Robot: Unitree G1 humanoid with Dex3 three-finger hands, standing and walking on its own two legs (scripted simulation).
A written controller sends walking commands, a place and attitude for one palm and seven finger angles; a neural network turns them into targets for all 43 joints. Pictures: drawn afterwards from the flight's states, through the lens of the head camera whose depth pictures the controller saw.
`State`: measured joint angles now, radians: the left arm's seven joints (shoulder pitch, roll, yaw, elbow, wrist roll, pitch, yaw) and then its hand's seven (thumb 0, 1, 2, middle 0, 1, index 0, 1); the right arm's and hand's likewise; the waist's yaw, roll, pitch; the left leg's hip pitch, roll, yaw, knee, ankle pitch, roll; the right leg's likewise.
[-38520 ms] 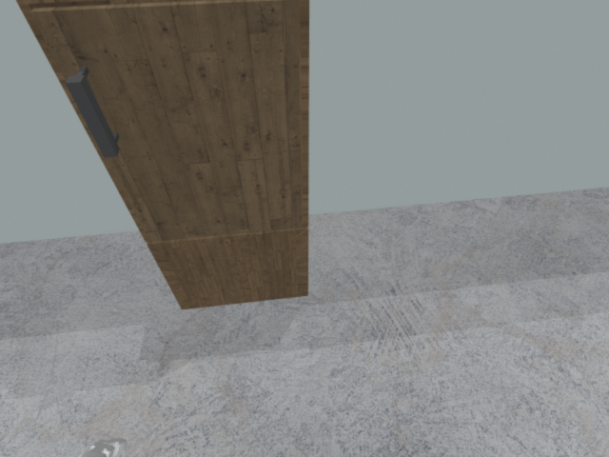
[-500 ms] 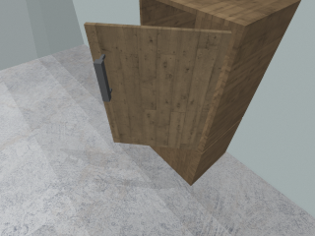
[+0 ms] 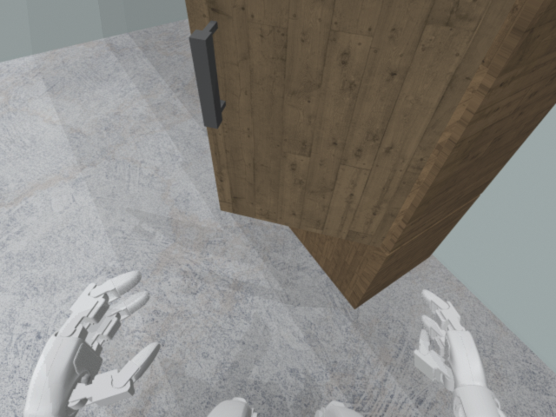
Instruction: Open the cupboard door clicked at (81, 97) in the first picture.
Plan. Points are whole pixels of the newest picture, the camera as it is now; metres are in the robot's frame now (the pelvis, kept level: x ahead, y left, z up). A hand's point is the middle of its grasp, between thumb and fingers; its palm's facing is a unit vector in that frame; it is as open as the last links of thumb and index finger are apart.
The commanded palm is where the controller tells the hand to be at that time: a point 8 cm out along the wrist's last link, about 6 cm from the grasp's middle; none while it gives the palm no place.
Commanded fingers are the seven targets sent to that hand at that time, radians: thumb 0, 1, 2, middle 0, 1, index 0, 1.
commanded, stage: raise the hand with hooked fingers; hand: left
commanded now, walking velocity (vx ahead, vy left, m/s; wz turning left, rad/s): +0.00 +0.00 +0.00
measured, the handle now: (212, 76) +0.59 +0.19 +0.15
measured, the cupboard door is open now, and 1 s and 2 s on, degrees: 42 42 42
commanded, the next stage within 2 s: move the hooked fingers beside the handle in 1.52 s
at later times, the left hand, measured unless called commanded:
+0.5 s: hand (103, 279) +0.25 +0.24 +0.10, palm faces -0.10 -0.99 -0.07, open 12.6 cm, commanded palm +0.22 +0.30 +0.12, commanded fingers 0.00 -0.38 0.35 -0.29 -1.12 -0.29 -1.12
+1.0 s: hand (43, 201) +0.30 +0.31 +0.17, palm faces -0.07 -0.99 -0.08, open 14.0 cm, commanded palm +0.27 +0.35 +0.17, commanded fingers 0.00 -0.50 0.30 -0.30 -1.20 -0.30 -1.20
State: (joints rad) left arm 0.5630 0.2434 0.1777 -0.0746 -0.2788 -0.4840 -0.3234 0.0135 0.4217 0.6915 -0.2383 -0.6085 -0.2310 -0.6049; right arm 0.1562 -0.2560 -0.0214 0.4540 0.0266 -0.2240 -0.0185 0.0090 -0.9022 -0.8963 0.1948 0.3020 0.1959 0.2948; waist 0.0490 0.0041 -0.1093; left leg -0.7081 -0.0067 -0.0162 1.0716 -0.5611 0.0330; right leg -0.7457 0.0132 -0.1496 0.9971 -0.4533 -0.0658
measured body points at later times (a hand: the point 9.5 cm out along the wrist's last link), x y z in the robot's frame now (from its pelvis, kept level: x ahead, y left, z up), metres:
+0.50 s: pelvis +0.01 +0.02 +0.03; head +0.06 +0.03 +0.48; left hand +0.24 +0.30 +0.10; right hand +0.17 -0.25 -0.03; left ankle -0.02 +0.10 -0.67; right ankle +0.03 -0.08 -0.67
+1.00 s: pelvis +0.01 +0.04 +0.05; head +0.03 +0.04 +0.50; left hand +0.30 +0.36 +0.17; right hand +0.18 -0.19 -0.02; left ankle -0.02 +0.10 -0.67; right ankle +0.03 -0.08 -0.67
